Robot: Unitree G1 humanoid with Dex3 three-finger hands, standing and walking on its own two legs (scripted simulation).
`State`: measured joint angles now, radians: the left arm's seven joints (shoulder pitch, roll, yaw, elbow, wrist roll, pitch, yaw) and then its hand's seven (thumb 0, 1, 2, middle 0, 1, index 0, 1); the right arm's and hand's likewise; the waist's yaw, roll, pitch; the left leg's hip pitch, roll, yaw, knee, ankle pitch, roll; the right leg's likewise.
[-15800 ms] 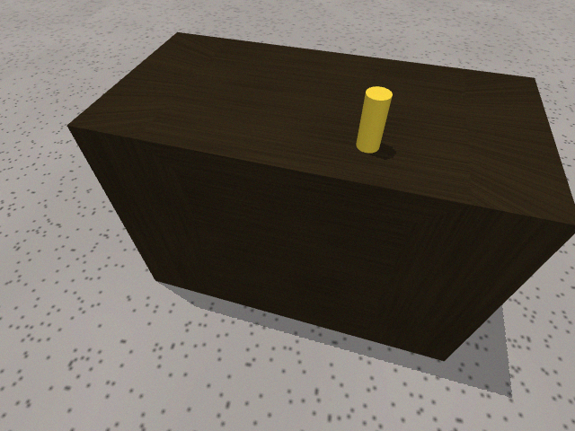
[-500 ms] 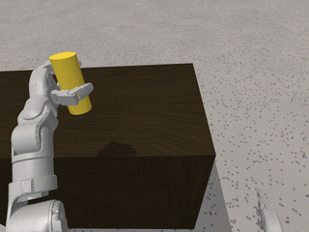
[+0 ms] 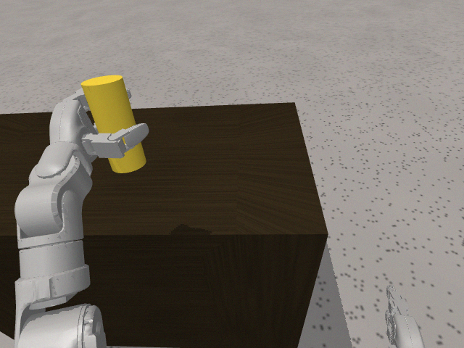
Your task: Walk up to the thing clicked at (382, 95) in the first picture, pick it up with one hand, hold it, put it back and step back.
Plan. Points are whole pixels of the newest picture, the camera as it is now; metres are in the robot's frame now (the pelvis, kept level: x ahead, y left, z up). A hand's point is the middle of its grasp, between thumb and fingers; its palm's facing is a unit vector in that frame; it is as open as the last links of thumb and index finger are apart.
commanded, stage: hold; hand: left
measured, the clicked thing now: (116, 125) +0.35 +0.18 +0.27
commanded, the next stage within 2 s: none
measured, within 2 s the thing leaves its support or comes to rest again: neither
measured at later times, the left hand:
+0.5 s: hand (116, 117) +0.34 +0.17 +0.29, palm faces +0.14 -0.99 +0.02, open 9.0 cm
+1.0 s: hand (114, 120) +0.34 +0.17 +0.28, palm faces +0.16 -0.99 +0.02, open 9.1 cm
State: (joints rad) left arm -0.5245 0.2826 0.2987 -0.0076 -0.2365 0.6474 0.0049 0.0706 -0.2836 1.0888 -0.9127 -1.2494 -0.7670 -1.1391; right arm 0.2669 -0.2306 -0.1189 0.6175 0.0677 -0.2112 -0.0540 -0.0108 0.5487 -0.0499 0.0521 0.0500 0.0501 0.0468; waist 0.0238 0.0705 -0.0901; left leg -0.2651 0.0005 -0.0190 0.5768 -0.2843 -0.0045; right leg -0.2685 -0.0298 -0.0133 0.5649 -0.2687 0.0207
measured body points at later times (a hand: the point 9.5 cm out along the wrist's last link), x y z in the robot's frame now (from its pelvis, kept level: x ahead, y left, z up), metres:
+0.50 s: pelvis +0.00 +0.00 +0.00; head -0.05 -0.03 +0.45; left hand +0.33 +0.22 +0.29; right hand +0.17 -0.26 -0.07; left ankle +0.02 +0.12 -0.73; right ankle +0.02 -0.13 -0.73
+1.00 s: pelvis +0.00 +0.00 +0.00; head -0.05 -0.03 +0.45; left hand +0.32 +0.22 +0.28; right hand +0.17 -0.26 -0.07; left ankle +0.02 +0.12 -0.73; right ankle +0.02 -0.13 -0.73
